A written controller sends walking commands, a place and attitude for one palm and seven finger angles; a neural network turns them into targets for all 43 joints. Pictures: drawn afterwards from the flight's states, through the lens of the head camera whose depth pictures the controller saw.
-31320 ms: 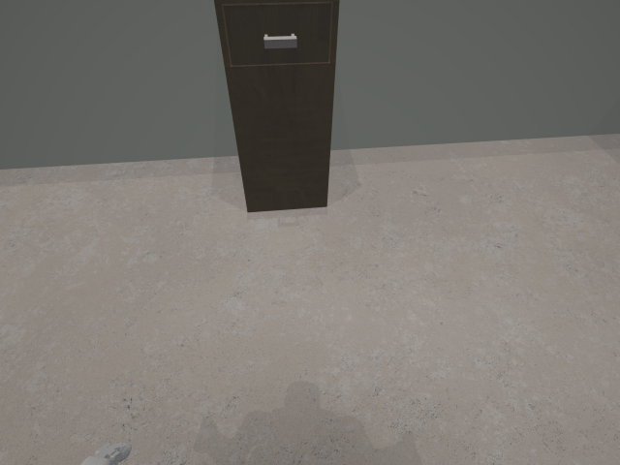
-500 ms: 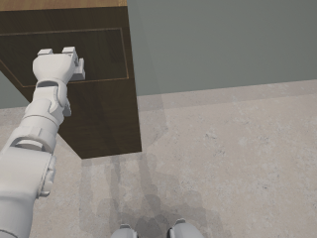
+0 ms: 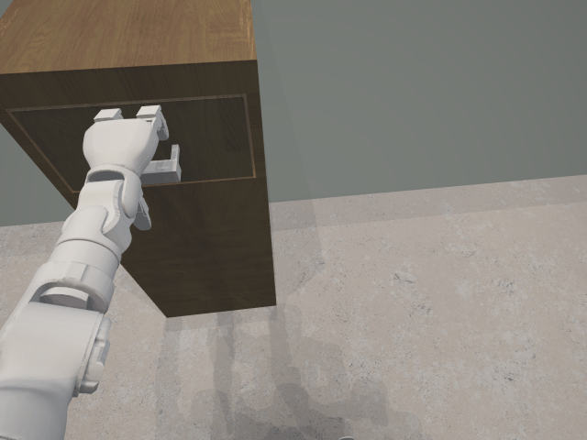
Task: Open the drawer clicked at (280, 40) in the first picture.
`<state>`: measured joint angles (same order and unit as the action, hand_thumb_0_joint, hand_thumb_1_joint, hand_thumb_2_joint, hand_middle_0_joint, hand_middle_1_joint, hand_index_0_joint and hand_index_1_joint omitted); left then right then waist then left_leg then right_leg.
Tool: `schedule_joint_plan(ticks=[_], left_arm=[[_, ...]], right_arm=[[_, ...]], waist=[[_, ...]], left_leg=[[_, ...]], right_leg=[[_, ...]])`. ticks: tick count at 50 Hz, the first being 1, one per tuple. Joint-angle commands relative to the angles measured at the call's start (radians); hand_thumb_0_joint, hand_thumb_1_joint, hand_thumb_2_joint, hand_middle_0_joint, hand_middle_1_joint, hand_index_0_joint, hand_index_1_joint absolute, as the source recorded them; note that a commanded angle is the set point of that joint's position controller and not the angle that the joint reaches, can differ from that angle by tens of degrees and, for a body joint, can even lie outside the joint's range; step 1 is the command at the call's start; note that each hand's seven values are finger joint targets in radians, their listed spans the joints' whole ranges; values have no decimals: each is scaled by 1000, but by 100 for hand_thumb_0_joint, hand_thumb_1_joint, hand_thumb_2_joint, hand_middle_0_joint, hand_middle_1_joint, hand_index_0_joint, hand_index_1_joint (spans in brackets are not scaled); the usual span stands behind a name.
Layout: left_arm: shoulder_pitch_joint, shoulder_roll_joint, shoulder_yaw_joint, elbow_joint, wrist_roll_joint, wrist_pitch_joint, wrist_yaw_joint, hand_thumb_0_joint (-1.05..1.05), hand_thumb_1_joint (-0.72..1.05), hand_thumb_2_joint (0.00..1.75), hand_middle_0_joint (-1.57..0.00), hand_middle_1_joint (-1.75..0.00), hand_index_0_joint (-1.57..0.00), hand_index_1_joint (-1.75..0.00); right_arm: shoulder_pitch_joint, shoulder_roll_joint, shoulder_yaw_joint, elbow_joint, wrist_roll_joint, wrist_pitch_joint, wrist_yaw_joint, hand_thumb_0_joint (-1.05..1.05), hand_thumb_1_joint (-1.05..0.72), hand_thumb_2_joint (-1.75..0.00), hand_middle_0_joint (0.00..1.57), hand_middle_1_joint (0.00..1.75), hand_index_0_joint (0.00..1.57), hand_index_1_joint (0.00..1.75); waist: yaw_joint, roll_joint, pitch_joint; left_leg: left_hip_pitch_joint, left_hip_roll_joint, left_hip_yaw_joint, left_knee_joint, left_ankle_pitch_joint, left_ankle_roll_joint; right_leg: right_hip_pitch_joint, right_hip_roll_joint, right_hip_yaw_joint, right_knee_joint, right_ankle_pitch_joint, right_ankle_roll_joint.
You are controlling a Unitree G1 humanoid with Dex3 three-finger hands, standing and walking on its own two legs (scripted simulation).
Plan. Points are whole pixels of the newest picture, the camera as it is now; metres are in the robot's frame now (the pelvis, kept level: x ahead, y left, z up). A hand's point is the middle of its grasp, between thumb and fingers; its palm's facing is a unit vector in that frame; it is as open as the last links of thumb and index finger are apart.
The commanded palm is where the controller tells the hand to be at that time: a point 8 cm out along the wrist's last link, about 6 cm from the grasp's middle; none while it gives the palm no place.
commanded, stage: lift the fingers back up to retry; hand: left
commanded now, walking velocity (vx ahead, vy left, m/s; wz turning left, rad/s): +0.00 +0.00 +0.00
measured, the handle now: (147, 162) +0.54 +0.22 +0.04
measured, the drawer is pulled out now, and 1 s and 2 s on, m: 0.00 0.00 0.00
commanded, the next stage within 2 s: re-aim the fingers above the handle in 0.32 s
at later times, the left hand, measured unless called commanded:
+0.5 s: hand (129, 175) +0.46 +0.21 +0.09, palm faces +0.00 -0.01 -1.00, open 13.8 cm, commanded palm +0.44 +0.22 +0.15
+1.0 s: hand (125, 166) +0.48 +0.22 +0.10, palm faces +0.02 +0.00 -1.00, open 13.8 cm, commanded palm +0.45 +0.23 +0.15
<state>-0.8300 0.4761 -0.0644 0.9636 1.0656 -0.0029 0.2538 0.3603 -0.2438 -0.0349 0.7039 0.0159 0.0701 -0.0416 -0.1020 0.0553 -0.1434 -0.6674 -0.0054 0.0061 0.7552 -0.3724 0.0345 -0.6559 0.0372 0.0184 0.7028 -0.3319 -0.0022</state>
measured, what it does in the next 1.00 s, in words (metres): stands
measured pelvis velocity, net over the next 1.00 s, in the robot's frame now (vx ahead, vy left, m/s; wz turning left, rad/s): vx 0.00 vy -0.01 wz -0.01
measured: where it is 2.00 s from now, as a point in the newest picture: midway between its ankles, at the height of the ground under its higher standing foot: outside the picture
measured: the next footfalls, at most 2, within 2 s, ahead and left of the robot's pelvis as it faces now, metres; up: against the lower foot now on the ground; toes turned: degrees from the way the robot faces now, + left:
none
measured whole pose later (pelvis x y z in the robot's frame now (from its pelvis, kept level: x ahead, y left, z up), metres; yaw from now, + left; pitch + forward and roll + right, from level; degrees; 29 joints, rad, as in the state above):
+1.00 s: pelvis +0.00 -0.01 +0.01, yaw +0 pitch +14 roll -1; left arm -0.79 0.53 -0.01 0.91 1.08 -0.06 0.20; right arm 0.33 -0.26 -0.04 0.69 0.02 0.10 -0.05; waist -0.09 0.05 -0.10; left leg -0.57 0.00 0.01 0.68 -0.34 0.02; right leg -0.58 0.04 0.03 0.66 -0.31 -0.02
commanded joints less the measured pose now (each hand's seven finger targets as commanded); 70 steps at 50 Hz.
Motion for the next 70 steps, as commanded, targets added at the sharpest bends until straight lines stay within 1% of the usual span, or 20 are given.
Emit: schedule_joint_plan(ticks=[1,6,11,14,18,21,24,26,29,34,37,40,45,49,53,57,62,64,68,70], left_arm=[[-436,226,50,-187,-12,66,35,0,-50,30,-30,-120,-30,-120],[-411,203,11,-247,-40,107,-59,0,-50,30,-30,-120,-30,-120],[-325,196,16,-300,-54,60,-128,0,-50,30,-30,-120,-30,-120],[-335,197,18,-344,-50,20,-132,0,-50,30,-30,-120,-30,-120],[-351,243,67,-382,-32,-16,-86,0,-50,30,-30,-120,-30,-120],[-381,242,72,-414,-27,-21,-45,0,-50,30,-30,-120,-30,-120],[-420,294,103,-367,-20,-1,-20,0,-50,30,-30,-120,-30,-120],[-408,273,84,-330,-19,19,-18,0,-50,30,-30,-120,-30,-120],[-434,225,30,-273,-26,40,-45,0,-50,30,-30,-120,-30,-120],[-423,183,-18,-275,-54,15,-122,0,-50,30,-30,-120,-30,-120],[-390,218,13,-261,-58,-22,-139,0,-50,30,-30,-120,-30,-120],[-394,315,95,-243,-40,-57,-113,0,-50,30,-30,-120,-30,-120],[-420,403,180,-269,1,-67,-17,0,-50,30,-30,-120,-30,-120],[-408,390,171,-240,6,-17,16,0,-50,30,-30,-120,-30,-120],[-420,242,42,-247,-25,22,-28,0,-50,30,-30,-120,-30,-120],[-477,160,-46,-245,-50,18,-92,0,-50,30,-30,-120,-30,-120],[-512,210,6,-287,-38,-45,-91,0,-50,30,-30,-120,-30,-120],[-484,313,105,-277,-20,-57,-59,0,-50,30,-30,-120,-30,-120],[-431,347,155,-209,10,-9,16,0,-50,30,-30,-120,-30,-120],[-475,407,173,-168,36,33,37,0,-50,30,-30,-120,-30,-120]], right_arm=[[61,-161,-57,-73,5,-14,3,0,-90,-90,20,30,20,30],[28,-167,-55,-100,12,10,4,0,-90,-90,20,30,20,30],[2,-164,-53,-118,12,28,-3,0,-90,-90,20,30,20,30],[-15,-158,-50,-129,11,34,-4,0,-90,-90,20,30,20,30],[-31,-144,-51,-129,8,32,-2,0,-90,-90,20,30,20,30],[-35,-141,-57,-120,3,23,3,0,-90,-90,20,30,20,30],[-34,-149,-54,-105,0,22,-3,0,-90,-90,20,30,20,30],[-39,-145,-53,-103,3,20,-5,0,-90,-90,20,30,20,30],[-29,-151,-52,-96,7,19,-8,0,-90,-90,20,30,20,30],[-19,-154,-55,-104,7,18,-19,0,-90,-90,20,30,20,30],[-16,-155,-47,-107,6,20,-26,0,-90,-90,20,30,20,30],[-16,-154,-43,-110,8,18,-28,0,-90,-90,20,30,20,30],[-5,-146,-49,-110,2,3,-20,0,-90,-90,20,30,20,30],[14,-159,-58,-102,0,-5,-10,0,-90,-90,20,30,20,30],[28,-164,-69,-94,10,-9,-4,0,-90,-90,20,30,20,30],[29,-170,-67,-77,13,-9,-15,0,-90,-90,20,30,20,30],[23,-156,-57,-78,5,-12,-23,0,-90,-90,20,30,20,30],[23,-161,-56,-81,-1,-8,-19,0,-90,-90,20,30,20,30],[4,-149,-43,-97,-3,-8,-5,0,-90,-90,20,30,20,30],[2,-157,-41,-91,-2,-3,-5,0,-90,-90,20,30,20,30]], waist=[[13,30,-367],[20,1,-378],[32,-41,-330],[35,-54,-311],[55,7,-333],[53,35,-373],[42,-8,-371],[37,-19,-373],[10,-43,-339],[0,-53,-327],[13,-73,-299],[36,-53,-274],[66,22,-359],[52,3,-419],[14,-12,-409],[-27,-38,-299],[-4,20,-296],[32,24,-327],[66,18,-326],[59,19,-341]], left_leg=[[328,4,-4,-90,496,-1],[371,4,6,-111,562,7],[388,3,2,-120,600,10],[373,-2,3,-126,569,9],[380,-8,5,-118,576,3],[400,-10,7,-109,585,1],[356,-17,13,-118,512,2],[349,-22,22,-119,476,6],[337,-21,22,-128,432,9],[347,-24,21,-128,410,17],[307,-26,17,-132,380,18],[248,-28,18,-137,344,14],[238,-24,25,-124,382,5],[265,-19,31,-119,423,5],[329,-12,29,-124,431,11],[345,-10,10,-141,351,18],[361,-13,-1,-137,379,12],[341,-13,-3,-134,407,6],[280,-11,7,-138,416,-6],[257,-9,16,-135,418,-9]], right_leg=[[189,30,-58,-76,336,-33],[275,21,-46,-103,418,-28],[293,18,-42,-117,442,-27],[305,14,-39,-121,432,-31],[297,15,-35,-100,430,-37],[294,17,-34,-94,433,-38],[326,13,-28,-102,426,-35],[333,10,-25,-106,428,-30],[322,6,-23,-126,401,-26],[323,2,-14,-142,402,-22],[324,1,-10,-137,392,-20],[328,-2,-1,-128,354,-24],[339,5,-3,-94,360,-31],[356,13,-9,-94,396,-30],[311,17,-20,-115,393,-23],[230,16,-25,-153,296,-21],[209,17,-31,-132,282,-35],[240,20,-31,-115,291,-43],[259,21,-43,-86,301,-44],[273,18,-37,-82,320,-39]])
